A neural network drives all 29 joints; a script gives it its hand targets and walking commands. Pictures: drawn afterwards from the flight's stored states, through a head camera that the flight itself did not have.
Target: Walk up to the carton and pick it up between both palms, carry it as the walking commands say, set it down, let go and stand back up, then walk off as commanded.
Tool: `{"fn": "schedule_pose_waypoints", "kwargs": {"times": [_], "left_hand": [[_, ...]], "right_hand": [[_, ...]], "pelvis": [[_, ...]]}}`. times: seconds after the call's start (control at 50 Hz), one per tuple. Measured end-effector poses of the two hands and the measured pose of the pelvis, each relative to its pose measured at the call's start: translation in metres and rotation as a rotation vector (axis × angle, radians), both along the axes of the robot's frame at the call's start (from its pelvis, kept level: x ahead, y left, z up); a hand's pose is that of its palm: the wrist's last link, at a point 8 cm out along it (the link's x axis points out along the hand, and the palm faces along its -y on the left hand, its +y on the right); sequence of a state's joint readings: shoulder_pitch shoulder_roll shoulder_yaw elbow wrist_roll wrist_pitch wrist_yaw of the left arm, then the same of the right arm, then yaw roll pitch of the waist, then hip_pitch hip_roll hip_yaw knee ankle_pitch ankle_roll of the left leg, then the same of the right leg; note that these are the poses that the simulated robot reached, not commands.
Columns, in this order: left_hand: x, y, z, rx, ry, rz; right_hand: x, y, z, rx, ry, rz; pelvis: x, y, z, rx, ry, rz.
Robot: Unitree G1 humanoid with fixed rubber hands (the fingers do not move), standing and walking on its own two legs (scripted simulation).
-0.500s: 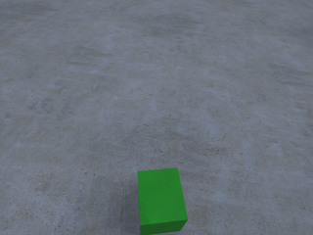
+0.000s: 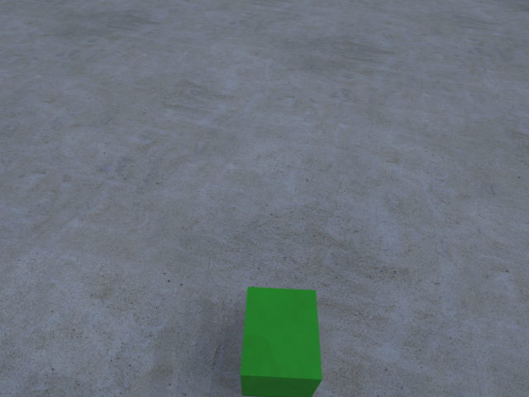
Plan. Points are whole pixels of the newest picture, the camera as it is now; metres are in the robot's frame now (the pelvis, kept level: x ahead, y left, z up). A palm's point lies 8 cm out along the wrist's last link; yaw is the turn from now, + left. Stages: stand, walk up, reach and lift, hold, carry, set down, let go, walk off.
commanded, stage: walk up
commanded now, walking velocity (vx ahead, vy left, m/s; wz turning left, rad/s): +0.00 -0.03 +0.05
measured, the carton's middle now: (279, 343) +0.42 -0.05 -0.64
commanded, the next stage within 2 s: stand in 0.22 s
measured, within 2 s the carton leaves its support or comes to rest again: neither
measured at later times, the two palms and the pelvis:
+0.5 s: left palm out of the picture -0.03 +0.22 -0.14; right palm out of the picture -0.02 -0.19 -0.14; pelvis +0.01 +0.01 +0.01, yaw -1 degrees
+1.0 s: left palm out of the picture -0.01 +0.23 -0.14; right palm out of the picture -0.03 -0.18 -0.14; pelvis +0.02 +0.03 +0.01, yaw -2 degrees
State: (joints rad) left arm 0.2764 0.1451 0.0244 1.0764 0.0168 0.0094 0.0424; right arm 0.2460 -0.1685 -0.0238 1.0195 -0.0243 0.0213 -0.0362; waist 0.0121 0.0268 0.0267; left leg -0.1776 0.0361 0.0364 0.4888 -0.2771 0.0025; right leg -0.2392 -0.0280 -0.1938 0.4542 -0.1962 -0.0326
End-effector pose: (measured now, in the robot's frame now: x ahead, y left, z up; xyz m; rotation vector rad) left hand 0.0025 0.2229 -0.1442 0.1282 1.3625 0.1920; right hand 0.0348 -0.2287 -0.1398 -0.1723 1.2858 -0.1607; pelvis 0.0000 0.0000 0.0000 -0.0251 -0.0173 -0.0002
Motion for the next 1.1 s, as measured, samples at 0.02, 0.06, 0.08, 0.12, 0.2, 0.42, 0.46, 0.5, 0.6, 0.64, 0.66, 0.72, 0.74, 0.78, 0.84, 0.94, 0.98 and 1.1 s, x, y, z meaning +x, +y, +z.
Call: {"fn": "schedule_pose_waypoints", "kwargs": {"times": [0.02, 0.06, 0.08, 0.12, 0.2, 0.42, 0.46, 0.5, 0.6, 0.64, 0.66, 0.72, 0.74, 0.78, 0.84, 0.94, 0.98, 1.1], "left_hand": [[-0.005, 0.000, -0.001, -0.011, 0.014, 0.008], [-0.015, -0.002, -0.001, -0.033, 0.040, 0.015], [-0.019, -0.004, -0.001, -0.043, 0.048, 0.014], [-0.026, -0.005, 0.001, -0.054, 0.058, 0.013], [-0.041, -0.005, 0.004, -0.055, 0.096, 0.014], [-0.044, -0.004, 0.006, -0.047, 0.132, 0.006], [-0.039, -0.004, 0.006, -0.049, 0.125, 0.004], [-0.035, -0.004, 0.005, -0.051, 0.117, 0.001], [-0.026, -0.004, 0.004, -0.055, 0.103, -0.005], [-0.023, -0.004, 0.004, -0.056, 0.101, -0.007], [-0.022, -0.004, 0.003, -0.056, 0.100, -0.007], [-0.020, -0.002, 0.003, -0.057, 0.101, -0.009], [-0.019, -0.002, 0.003, -0.057, 0.102, -0.010], [-0.018, 0.000, 0.003, -0.056, 0.105, -0.010], [-0.017, 0.002, 0.002, -0.056, 0.109, -0.011], [-0.016, 0.006, 0.002, -0.055, 0.116, -0.012], [-0.015, 0.007, 0.002, -0.055, 0.117, -0.013], [-0.013, 0.011, 0.001, -0.056, 0.120, -0.014]], "right_hand": [[-0.004, 0.004, 0.002, 0.003, 0.001, -0.001], [-0.013, 0.010, 0.007, 0.013, 0.010, -0.011], [-0.018, 0.012, 0.008, 0.017, 0.020, -0.017], [-0.027, 0.015, 0.008, 0.024, 0.045, -0.027], [-0.041, 0.021, 0.006, 0.038, 0.080, -0.038], [-0.057, 0.035, 0.002, 0.064, 0.130, -0.055], [-0.057, 0.036, 0.001, 0.065, 0.132, -0.056], [-0.057, 0.037, 0.001, 0.065, 0.132, -0.057], [-0.056, 0.040, 0.001, 0.064, 0.134, -0.062], [-0.056, 0.041, 0.002, 0.063, 0.135, -0.064], [-0.057, 0.041, 0.002, 0.062, 0.136, -0.066], [-0.057, 0.043, 0.002, 0.060, 0.141, -0.069], [-0.058, 0.043, 0.002, 0.060, 0.142, -0.070], [-0.058, 0.044, 0.003, 0.059, 0.146, -0.073], [-0.059, 0.046, 0.003, 0.058, 0.150, -0.076], [-0.060, 0.050, 0.003, 0.058, 0.156, -0.081], [-0.060, 0.052, 0.003, 0.058, 0.157, -0.083], [-0.060, 0.058, 0.004, 0.058, 0.158, -0.088]], "pelvis": [[-0.001, 0.001, 0.001, 0.004, -0.005, -0.002], [0.000, 0.002, 0.005, 0.011, -0.010, -0.009], [0.001, 0.002, 0.006, 0.014, -0.011, -0.011], [0.001, 0.004, 0.008, 0.021, -0.012, -0.013], [0.001, 0.007, 0.009, 0.025, -0.015, -0.019], [0.004, 0.011, 0.009, 0.020, -0.012, -0.022], [0.005, 0.012, 0.009, 0.020, -0.012, -0.023], [0.006, 0.013, 0.009, 0.020, -0.012, -0.024], [0.009, 0.014, 0.009, 0.019, -0.012, -0.027], [0.010, 0.015, 0.009, 0.018, -0.012, -0.027], [0.011, 0.016, 0.009, 0.018, -0.012, -0.028], [0.012, 0.017, 0.009, 0.018, -0.012, -0.029], [0.013, 0.018, 0.009, 0.018, -0.012, -0.029], [0.014, 0.019, 0.009, 0.017, -0.012, -0.029], [0.015, 0.021, 0.009, 0.017, -0.011, -0.030], [0.017, 0.024, 0.009, 0.016, -0.011, -0.031], [0.018, 0.026, 0.009, 0.016, -0.010, -0.031], [0.020, 0.030, 0.008, 0.015, -0.009, -0.033]]}}
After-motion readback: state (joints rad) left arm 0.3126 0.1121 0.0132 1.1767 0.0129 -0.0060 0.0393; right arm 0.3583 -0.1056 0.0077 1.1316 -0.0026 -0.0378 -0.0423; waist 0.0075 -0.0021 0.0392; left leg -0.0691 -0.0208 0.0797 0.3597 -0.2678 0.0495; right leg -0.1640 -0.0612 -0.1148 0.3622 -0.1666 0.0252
